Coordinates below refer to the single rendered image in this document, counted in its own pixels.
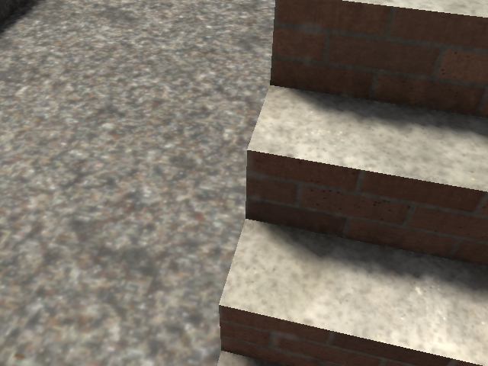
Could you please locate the stairs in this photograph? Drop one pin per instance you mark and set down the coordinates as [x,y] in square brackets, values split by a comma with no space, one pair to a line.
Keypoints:
[365,241]

